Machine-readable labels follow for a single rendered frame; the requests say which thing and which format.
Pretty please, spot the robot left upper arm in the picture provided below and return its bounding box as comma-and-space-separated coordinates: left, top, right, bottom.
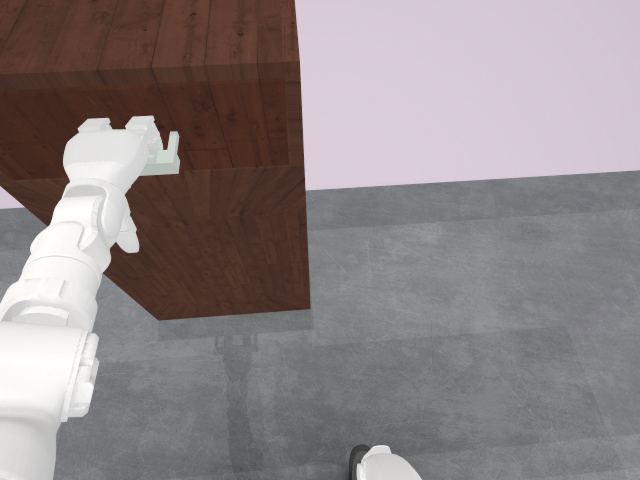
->
0, 321, 99, 480

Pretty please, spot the handle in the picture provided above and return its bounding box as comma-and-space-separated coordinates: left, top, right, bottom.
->
139, 131, 180, 176

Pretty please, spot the right robot shin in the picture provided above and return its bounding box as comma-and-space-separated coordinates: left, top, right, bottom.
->
363, 445, 392, 459

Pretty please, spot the left robot forearm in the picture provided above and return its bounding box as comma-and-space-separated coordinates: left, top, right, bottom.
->
0, 178, 127, 333

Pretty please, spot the drawer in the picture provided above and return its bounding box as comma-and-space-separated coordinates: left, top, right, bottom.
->
0, 78, 289, 181

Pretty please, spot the robot left hand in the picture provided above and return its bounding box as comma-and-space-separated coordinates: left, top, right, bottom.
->
63, 116, 163, 253

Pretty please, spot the right robot foot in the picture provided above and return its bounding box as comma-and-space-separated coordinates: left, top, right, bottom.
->
349, 445, 371, 480

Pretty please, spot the cabinet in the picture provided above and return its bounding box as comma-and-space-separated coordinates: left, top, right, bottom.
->
0, 0, 311, 321

